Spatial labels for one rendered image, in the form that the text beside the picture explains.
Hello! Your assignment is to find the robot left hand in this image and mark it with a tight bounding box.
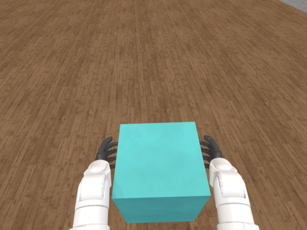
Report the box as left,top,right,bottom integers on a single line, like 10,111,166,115
95,137,118,169

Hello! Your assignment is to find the carton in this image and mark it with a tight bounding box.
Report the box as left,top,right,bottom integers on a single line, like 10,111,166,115
112,122,211,223

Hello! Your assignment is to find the right robot forearm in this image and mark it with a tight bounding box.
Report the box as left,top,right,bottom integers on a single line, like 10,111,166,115
209,158,260,230

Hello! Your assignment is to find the robot right hand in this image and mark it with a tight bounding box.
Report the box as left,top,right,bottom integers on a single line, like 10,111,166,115
199,135,223,169

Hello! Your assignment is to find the left robot forearm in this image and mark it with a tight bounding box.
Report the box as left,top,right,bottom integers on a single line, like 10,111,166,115
69,160,111,230

